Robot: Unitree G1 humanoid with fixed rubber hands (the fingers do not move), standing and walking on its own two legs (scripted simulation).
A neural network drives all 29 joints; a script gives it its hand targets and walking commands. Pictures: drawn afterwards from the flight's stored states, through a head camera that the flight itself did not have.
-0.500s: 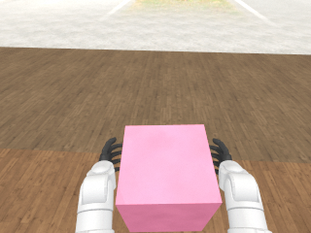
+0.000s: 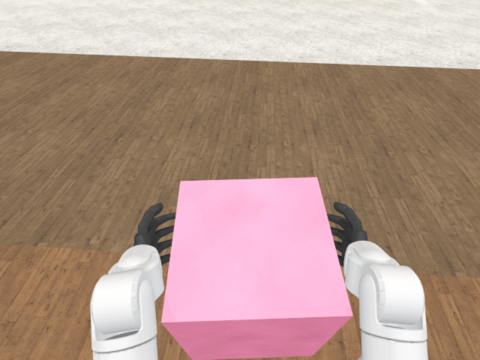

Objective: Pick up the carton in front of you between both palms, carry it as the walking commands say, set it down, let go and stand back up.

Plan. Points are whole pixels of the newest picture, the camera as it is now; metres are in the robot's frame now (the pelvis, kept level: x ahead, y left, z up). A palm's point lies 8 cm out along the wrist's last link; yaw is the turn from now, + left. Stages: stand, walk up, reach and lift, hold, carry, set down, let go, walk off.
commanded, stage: carry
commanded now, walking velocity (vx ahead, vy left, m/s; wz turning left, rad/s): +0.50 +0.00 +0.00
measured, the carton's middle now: (251, 274) +0.28 +0.01 +0.03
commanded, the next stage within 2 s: none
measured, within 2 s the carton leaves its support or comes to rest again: neither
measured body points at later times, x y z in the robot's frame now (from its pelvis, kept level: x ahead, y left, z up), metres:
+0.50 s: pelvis +0.33 -0.03 +0.00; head +0.34 -0.03 +0.45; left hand +0.60 +0.14 +0.06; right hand +0.61 -0.17 +0.06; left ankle +0.14 +0.08 -0.63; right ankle +0.40 -0.09 -0.72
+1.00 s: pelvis +0.66 +0.03 +0.00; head +0.68 +0.04 +0.45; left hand +0.98 +0.17 +0.10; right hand +0.97 -0.13 +0.10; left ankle +0.73 +0.10 -0.72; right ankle +0.49 -0.09 -0.61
